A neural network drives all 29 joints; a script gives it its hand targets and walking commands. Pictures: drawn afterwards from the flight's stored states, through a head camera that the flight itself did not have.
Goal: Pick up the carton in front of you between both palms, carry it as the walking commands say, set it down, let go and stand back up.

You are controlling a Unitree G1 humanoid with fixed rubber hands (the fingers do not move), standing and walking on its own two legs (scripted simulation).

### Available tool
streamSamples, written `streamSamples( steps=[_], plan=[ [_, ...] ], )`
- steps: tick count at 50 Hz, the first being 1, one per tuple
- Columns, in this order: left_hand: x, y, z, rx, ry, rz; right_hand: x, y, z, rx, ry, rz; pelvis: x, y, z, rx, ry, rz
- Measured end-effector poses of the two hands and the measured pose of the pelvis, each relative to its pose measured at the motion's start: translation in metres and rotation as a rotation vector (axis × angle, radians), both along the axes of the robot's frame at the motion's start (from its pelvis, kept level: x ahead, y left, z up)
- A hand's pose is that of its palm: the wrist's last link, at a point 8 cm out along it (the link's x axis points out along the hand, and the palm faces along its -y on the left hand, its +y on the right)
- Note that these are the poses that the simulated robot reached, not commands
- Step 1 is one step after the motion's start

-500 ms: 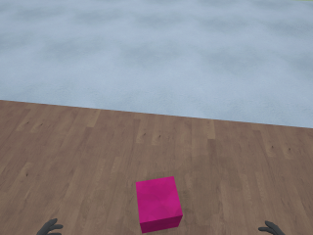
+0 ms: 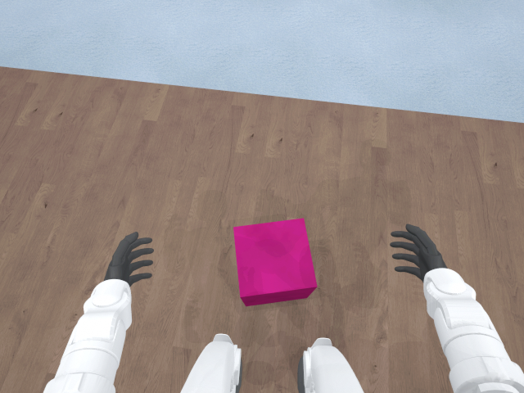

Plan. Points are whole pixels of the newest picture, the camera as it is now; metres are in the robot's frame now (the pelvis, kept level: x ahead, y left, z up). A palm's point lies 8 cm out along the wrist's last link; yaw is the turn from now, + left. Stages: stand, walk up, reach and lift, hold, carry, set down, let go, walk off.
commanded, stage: reach and lift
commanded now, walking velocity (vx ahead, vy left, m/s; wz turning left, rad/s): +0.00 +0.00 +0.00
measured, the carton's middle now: (272, 265) +0.43 +0.00 -0.58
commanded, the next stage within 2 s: none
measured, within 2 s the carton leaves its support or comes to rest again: neither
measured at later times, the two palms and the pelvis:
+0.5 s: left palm (179, 223) +0.41 +0.19 -0.16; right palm (370, 196) +0.48 -0.18 -0.16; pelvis -0.06 -0.01 -0.07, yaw +0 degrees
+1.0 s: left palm (198, 257) +0.40 +0.20 -0.40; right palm (344, 243) +0.45 -0.18 -0.40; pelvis -0.07 +0.00 -0.24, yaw +3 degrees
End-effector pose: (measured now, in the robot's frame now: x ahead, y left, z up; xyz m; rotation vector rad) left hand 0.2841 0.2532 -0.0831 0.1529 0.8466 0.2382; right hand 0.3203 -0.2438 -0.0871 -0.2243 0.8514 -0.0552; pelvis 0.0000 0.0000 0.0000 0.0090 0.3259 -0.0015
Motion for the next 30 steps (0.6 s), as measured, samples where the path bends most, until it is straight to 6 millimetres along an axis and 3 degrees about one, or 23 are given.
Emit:
streamSamples(
  steps=[10,16,23,30],
  plan=[
    [0.053,-0.025,-0.032,-0.055,-0.107,0.061,0.070,0.028,-0.029,0.073,-0.085,0.038,-0.045,-0.007,-0.032,0.008,0.161,0.001],
    [0.091,-0.042,-0.046,-0.086,-0.170,0.088,0.115,0.044,-0.041,0.111,-0.135,0.051,-0.062,-0.010,-0.050,0.015,0.253,-0.003],
    [0.124,-0.057,-0.066,-0.095,-0.216,0.097,0.155,0.058,-0.059,0.135,-0.184,0.064,-0.064,-0.012,-0.064,0.022,0.368,-0.007],
    [0.127,-0.057,-0.109,-0.089,-0.195,0.094,0.159,0.063,-0.104,0.138,-0.171,0.057,-0.049,-0.012,-0.078,0.023,0.476,-0.005]
  ],
)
